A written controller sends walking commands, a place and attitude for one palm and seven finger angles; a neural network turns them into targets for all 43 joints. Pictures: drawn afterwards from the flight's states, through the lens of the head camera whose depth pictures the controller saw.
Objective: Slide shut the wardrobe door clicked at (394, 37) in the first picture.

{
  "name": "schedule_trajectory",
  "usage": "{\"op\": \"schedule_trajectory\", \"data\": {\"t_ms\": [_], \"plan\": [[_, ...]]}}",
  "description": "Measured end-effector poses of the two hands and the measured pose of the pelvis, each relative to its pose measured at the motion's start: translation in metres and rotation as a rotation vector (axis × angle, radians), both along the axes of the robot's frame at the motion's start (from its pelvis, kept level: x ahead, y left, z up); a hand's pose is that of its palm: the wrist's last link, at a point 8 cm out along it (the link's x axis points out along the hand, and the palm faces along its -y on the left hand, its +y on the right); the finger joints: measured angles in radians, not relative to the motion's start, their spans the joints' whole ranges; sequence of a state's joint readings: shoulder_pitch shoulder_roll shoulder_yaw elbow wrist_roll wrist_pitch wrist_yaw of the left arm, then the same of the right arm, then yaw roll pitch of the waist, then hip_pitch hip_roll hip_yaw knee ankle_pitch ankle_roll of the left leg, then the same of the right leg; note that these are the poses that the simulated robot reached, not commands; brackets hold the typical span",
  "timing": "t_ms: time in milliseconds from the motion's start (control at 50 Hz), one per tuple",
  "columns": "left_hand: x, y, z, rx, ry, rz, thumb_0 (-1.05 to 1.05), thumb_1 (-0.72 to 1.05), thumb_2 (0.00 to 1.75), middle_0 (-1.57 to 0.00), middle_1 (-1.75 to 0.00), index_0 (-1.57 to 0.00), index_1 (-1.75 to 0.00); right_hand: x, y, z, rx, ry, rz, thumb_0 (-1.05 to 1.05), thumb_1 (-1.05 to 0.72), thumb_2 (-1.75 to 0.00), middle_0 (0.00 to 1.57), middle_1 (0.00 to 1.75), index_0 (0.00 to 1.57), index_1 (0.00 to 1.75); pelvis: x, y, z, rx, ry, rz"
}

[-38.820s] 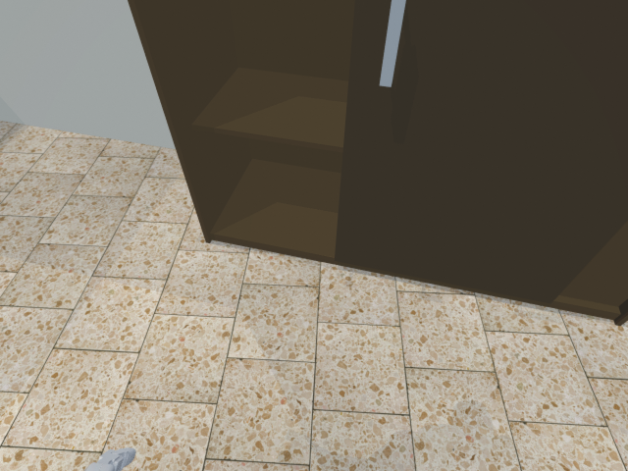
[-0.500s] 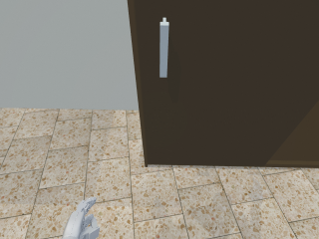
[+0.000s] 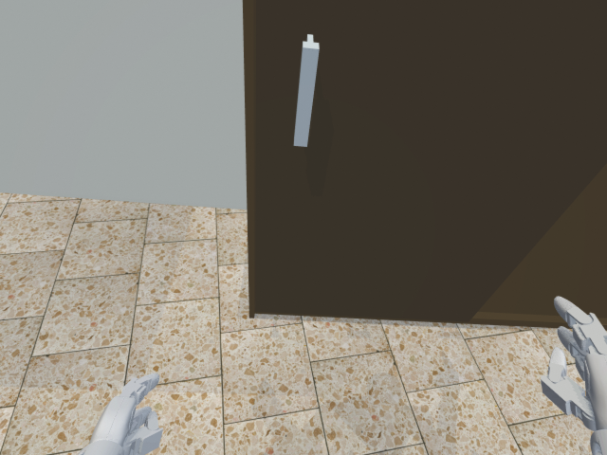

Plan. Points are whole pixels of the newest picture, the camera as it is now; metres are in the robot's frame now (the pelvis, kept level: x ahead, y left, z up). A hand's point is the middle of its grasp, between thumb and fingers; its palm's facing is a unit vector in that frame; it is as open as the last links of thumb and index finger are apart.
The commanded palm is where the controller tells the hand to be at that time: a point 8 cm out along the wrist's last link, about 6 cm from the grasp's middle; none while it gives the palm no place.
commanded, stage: let the arm hang, fingers relaxed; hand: right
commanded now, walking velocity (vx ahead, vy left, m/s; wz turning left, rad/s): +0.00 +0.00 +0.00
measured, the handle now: (305, 92) +0.69 +0.04 +0.15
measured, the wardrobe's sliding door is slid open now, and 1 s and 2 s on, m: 0.00 0.00 0.00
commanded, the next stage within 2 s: look to check the result in 1.00 s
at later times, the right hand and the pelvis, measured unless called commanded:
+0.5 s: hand out of the picture -0.02 -0.21 -0.16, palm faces +0.00 +0.96 -0.27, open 7.2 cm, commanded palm none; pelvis -0.01 +0.01 +0.01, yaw +1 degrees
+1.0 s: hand out of the picture +0.08 -0.20 -0.15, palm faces -0.02 +0.97 -0.24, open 7.3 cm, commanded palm none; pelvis +0.01 +0.00 +0.02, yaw +1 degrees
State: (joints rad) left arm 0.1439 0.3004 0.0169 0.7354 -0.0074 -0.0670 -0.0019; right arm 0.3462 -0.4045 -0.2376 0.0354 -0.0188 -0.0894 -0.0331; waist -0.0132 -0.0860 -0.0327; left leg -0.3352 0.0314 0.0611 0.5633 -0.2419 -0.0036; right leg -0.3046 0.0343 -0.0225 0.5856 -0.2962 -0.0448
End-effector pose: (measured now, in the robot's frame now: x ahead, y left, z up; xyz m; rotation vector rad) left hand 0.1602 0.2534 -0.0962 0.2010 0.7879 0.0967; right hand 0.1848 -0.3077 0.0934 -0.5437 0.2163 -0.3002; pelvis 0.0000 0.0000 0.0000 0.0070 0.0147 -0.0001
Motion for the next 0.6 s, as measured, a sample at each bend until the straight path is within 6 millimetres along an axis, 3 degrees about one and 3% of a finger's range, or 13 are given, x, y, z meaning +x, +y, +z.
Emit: {"op": "schedule_trajectory", "data": {"t_ms": [40,100,140,200,300,400,500,600], "plan": [[-0.014,0.006,-0.012,0.002,0.056,0.016,0.01,0.9,0.89,-0.2,-0.3,-0.2,-0.3,-0.013,0.006,-0.064,0.108,0.244,-0.057,0.0,-0.9,-0.9,0.2,0.3,0.2,0.3,-0.002,-0.001,-0.003,-0.004,-0.002,-0.001],[-0.046,0.012,-0.021,0.021,0.157,0.036,0.01,0.9,0.89,-0.2,-0.3,-0.2,-0.3,-0.051,0.034,-0.146,0.256,0.56,-0.088,0.01,-0.91,-0.9,0.2,0.3,0.2,0.3,-0.006,0.001,-0.004,-0.013,-0.015,0.001],[-0.072,0.015,-0.023,0.041,0.241,0.049,0.01,0.9,0.89,-0.2,-0.3,-0.2,-0.3,-0.082,0.059,-0.186,0.348,0.728,-0.088,0.01,-0.91,-0.9,0.2,0.3,0.2,0.3,-0.009,0.004,-0.003,-0.016,-0.023,0.004],[-0.114,0.018,-0.022,0.068,0.378,0.072,0.01,0.9,0.89,-0.2,-0.3,-0.2,-0.3,-0.13,0.096,-0.223,0.464,0.924,-0.091,0.01,-0.92,-0.9,0.2,0.3,0.2,0.3,-0.012,0.008,0.0,-0.012,-0.029,0.008],[-0.171,0.017,-0.021,0.078,0.573,0.106,0.01,0.9,0.89,-0.2,-0.3,-0.2,-0.3,-0.179,0.088,-0.234,0.482,1.053,-0.193,0.0,-0.99,-0.9,0.21,0.3,0.21,0.3,-0.017,0.013,0.006,0.0,-0.021,0.001],[-0.2,0.006,-0.028,0.042,0.661,0.137,0.01,0.9,0.89,-0.2,-0.3,-0.2,-0.3,-0.206,0.071,-0.226,0.446,1.134,-0.263,0.0,-0.96,-0.9,0.21,0.3,0.21,0.3,-0.015,0.011,0.009,0.005,-0.019,0.003],[-0.204,-0.009,-0.036,-0.006,0.674,0.146,0.01,0.9,0.89,-0.2,-0.3,-0.2,-0.3,-0.206,0.055,-0.218,0.402,1.143,-0.299,0.01,-0.93,-0.9,0.21,0.3,0.21,0.3,-0.013,0.007,0.01,0.003,-0.02,0.01],[-0.192,-0.021,-0.041,-0.04,0.646,0.141,0.01,0.9,0.89,-0.2,-0.3,-0.2,-0.3,-0.185,0.047,-0.213,0.381,1.099,-0.291,0.01,-0.92,-0.9,0.2,0.3,0.2,0.3,-0.009,0.004,0.011,-0.001,-0.024,0.015]]}}
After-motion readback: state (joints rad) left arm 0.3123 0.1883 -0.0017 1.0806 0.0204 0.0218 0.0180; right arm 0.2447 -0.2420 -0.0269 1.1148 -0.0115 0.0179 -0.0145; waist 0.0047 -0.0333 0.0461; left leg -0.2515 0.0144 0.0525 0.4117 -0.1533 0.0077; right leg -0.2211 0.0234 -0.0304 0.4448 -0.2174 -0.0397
